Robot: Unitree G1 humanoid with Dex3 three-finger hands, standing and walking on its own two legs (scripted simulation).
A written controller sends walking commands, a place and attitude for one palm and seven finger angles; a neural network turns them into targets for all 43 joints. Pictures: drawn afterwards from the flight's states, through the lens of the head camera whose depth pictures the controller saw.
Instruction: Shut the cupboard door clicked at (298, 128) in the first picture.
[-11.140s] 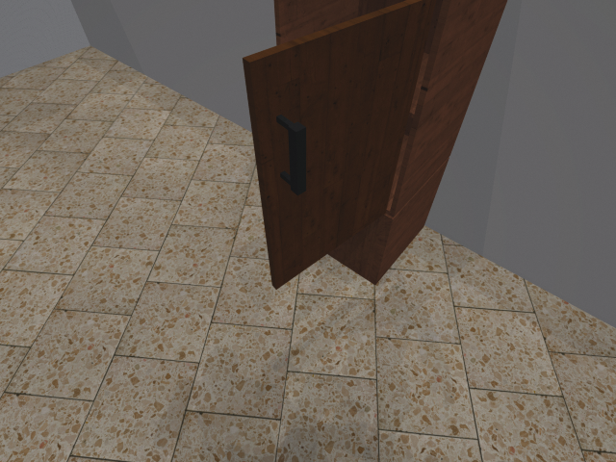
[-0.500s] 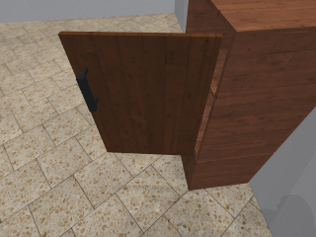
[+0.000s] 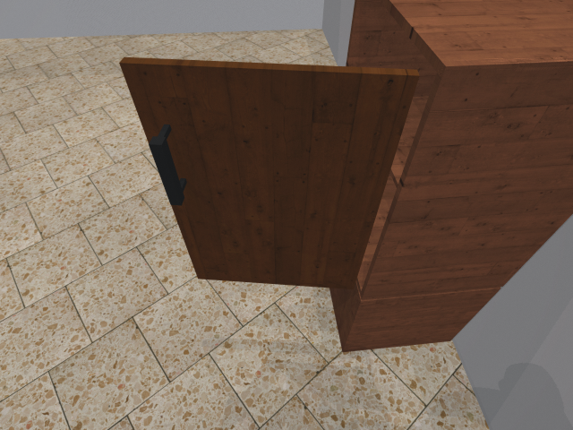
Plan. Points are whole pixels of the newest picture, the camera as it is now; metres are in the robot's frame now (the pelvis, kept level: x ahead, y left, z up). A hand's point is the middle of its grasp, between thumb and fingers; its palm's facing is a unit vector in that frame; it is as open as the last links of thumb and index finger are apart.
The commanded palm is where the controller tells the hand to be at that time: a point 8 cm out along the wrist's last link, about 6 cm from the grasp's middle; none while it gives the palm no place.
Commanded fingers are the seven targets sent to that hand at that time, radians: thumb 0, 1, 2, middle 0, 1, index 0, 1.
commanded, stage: shuffle to correct the standing spot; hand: left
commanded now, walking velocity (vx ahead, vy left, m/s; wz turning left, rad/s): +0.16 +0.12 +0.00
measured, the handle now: (171, 166) +0.50 +0.24 +0.08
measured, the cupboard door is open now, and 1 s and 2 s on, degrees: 80 80 80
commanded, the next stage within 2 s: come to a stop and stand still in 0.02 s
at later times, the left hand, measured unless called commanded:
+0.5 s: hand out of the picture +0.08 +0.20 -0.17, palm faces +0.01 -0.97 -0.23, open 7.4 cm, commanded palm none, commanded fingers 0.00 0.90 0.90 -0.20 -0.30 -0.20 -0.30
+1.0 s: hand out of the picture +0.06 +0.26 -0.16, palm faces -0.02 -0.95 -0.30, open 7.4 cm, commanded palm none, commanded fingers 0.00 0.90 0.90 -0.20 -0.30 -0.20 -0.30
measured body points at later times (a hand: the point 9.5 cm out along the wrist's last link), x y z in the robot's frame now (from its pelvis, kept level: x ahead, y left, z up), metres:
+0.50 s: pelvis +0.04 +0.02 +0.00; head +0.08 +0.01 +0.44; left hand +0.08 +0.25 -0.16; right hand +0.03 -0.19 -0.17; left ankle -0.03 +0.12 -0.74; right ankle +0.01 -0.09 -0.73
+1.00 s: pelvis -0.03 +0.03 +0.00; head -0.03 +0.04 +0.45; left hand +0.06 +0.31 -0.14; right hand +0.07 -0.25 -0.13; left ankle -0.03 +0.13 -0.74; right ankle +0.01 -0.09 -0.74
